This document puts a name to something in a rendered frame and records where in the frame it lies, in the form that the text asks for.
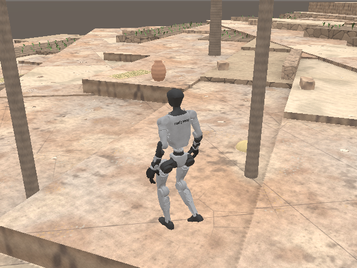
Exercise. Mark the left robot foot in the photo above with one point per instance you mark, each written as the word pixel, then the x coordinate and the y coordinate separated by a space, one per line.
pixel 169 225

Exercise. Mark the left robot forearm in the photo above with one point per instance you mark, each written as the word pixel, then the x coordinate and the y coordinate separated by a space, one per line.
pixel 158 156

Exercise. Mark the right robot forearm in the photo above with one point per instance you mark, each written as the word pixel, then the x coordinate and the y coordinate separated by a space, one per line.
pixel 196 143

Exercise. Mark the robot right upper arm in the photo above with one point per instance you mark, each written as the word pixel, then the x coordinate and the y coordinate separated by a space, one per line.
pixel 195 124

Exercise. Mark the right robot hand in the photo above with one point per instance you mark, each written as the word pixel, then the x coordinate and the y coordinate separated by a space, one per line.
pixel 194 151

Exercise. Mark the robot left upper arm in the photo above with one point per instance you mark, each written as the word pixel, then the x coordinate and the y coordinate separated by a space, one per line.
pixel 162 130

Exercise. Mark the left robot hand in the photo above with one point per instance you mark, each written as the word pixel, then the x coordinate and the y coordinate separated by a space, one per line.
pixel 151 173

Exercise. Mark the robot right thigh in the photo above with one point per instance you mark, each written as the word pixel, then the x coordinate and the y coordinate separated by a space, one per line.
pixel 181 173

